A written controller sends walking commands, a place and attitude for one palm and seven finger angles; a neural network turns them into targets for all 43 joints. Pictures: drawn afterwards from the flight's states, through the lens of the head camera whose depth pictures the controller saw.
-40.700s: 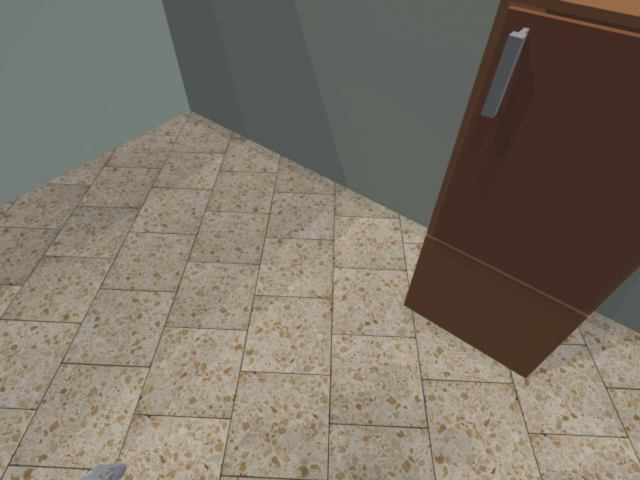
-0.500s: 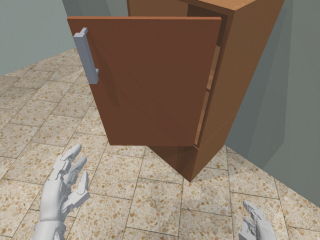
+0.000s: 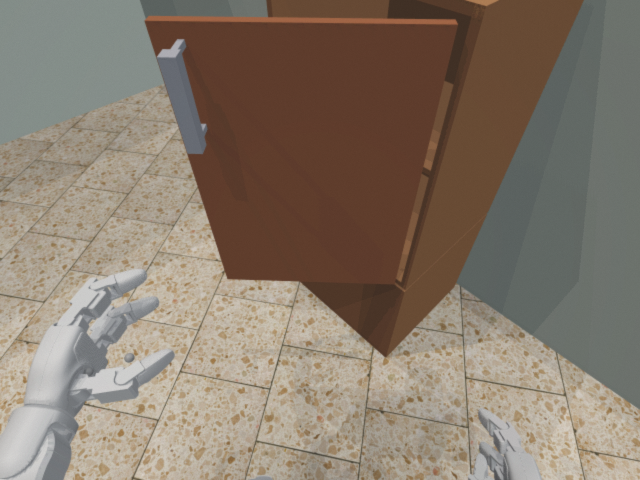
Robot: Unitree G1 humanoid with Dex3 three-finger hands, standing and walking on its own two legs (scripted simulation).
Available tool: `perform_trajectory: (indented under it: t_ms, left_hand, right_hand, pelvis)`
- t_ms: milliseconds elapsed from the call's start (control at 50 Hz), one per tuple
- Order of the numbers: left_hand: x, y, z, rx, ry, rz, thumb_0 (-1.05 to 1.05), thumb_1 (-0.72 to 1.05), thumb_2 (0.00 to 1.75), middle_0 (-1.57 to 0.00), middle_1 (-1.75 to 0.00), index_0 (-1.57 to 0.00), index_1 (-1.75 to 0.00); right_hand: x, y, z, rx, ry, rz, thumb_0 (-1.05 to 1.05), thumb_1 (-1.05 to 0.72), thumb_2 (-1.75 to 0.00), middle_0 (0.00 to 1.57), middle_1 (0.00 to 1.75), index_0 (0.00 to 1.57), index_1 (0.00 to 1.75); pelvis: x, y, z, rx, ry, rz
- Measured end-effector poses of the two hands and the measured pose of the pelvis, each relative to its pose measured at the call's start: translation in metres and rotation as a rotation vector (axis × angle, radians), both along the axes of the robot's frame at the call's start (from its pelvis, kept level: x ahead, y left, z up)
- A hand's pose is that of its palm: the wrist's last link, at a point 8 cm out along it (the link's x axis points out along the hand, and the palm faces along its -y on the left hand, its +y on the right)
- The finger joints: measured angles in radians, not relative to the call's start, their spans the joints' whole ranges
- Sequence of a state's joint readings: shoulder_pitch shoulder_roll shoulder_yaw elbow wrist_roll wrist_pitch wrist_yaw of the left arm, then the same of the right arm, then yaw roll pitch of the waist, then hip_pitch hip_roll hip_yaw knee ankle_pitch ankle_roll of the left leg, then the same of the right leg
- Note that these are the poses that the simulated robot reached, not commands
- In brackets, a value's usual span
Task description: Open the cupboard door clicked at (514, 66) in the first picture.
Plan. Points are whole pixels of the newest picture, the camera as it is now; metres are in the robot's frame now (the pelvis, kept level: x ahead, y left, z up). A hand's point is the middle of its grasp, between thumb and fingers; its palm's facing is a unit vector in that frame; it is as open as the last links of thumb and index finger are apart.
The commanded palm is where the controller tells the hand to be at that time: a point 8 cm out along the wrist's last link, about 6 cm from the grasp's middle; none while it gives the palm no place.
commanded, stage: raise the hand with hooked fingers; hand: left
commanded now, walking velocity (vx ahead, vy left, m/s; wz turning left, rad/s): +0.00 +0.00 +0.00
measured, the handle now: (188, 98) +0.58 +0.23 +0.19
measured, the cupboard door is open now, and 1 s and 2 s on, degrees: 44 44 44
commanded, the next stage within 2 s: move the hooked fingers beside the handle in 1.34 s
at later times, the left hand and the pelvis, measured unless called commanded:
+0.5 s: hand (63, 285) +0.27 +0.28 +0.16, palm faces +0.07 -1.00 -0.06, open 13.4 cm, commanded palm +0.24 +0.32 +0.16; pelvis +0.01 +0.02 +0.02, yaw +0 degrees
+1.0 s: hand (39, 213) +0.31 +0.29 +0.22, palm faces +0.06 -1.00 -0.07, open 14.0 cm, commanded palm +0.27 +0.32 +0.21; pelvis +0.01 +0.00 +0.04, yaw +0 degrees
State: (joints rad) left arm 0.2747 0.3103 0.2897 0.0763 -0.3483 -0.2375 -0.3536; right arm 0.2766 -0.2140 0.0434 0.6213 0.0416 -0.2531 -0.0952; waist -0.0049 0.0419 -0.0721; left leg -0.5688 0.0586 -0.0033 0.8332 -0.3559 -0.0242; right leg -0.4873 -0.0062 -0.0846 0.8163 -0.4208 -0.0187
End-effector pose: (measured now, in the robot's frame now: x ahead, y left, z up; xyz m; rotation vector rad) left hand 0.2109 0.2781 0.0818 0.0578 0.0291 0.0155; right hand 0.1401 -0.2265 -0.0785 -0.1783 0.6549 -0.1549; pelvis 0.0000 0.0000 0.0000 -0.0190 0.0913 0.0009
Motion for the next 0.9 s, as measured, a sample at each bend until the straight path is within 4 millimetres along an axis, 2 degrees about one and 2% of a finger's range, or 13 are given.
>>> perform_trajectory:
  t_ms: [80,160,280,420,540,700,900]
  left_hand:
    - [0.003,0.010,0.014,0.005,-0.030,0.025,0.00,0.12,0.56,-0.26,-0.80,-0.26,-0.80]
    - [0.006,0.017,0.020,0.003,-0.042,0.024,0.00,0.03,0.52,-0.26,-0.86,-0.27,-0.86]
    - [0.017,0.027,0.036,0.009,-0.067,0.026,0.00,-0.11,0.46,-0.27,-0.95,-0.28,-0.95]
    - [0.030,0.043,0.064,0.006,-0.103,0.044,-0.01,-0.28,0.39,-0.29,-1.06,-0.29,-1.06]
    - [0.037,0.052,0.083,0.007,-0.098,0.057,-0.01,-0.40,0.34,-0.30,-1.14,-0.30,-1.14]
    - [0.048,0.062,0.111,0.022,-0.112,0.072,-0.01,-0.48,0.30,-0.30,-1.19,-0.30,-1.19]
    - [0.068,0.065,0.144,0.035,-0.122,0.061,-0.02,-0.50,0.30,-0.30,-1.20,-0.30,-1.20]
  right_hand:
    - [-0.008,-0.004,0.004,-0.018,0.015,-0.010,0.01,-0.90,-0.90,0.20,0.30,0.21,0.30]
    - [-0.006,-0.009,0.011,-0.049,0.009,-0.005,0.01,-0.90,-0.90,0.20,0.30,0.21,0.30]
    - [0.014,-0.005,0.028,-0.073,-0.053,0.011,0.01,-0.90,-0.90,0.20,0.30,0.21,0.30]
    - [0.042,0.013,0.046,-0.049,-0.138,0.053,0.01,-0.90,-0.90,0.20,0.30,0.21,0.30]
    - [0.054,0.027,0.053,-0.024,-0.164,0.087,0.01,-0.90,-0.90,0.20,0.30,0.21,0.30]
    - [0.051,0.028,0.050,-0.008,-0.129,0.099,0.01,-0.90,-0.90,0.20,0.30,0.21,0.30]
    - [0.038,0.009,0.044,-0.010,-0.078,0.069,0.01,-0.90,-0.90,0.20,0.30,0.21,0.30]
  pelvis:
    - [0.004,0.006,0.006,0.003,-0.008,-0.006]
    - [0.005,0.011,0.009,0.002,-0.021,-0.004]
    - [0.008,0.017,0.015,0.000,-0.049,0.000]
    - [0.011,0.019,0.021,0.001,-0.082,0.004]
    - [0.012,0.019,0.026,0.002,-0.105,0.009]
    - [0.012,0.015,0.031,0.006,-0.125,0.015]
    - [0.012,0.007,0.035,0.013,-0.130,0.013]
